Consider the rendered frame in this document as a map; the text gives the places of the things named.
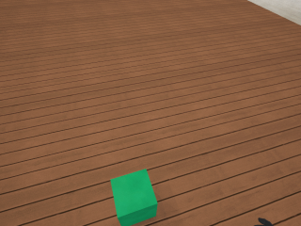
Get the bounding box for carton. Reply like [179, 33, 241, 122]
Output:
[110, 169, 158, 226]

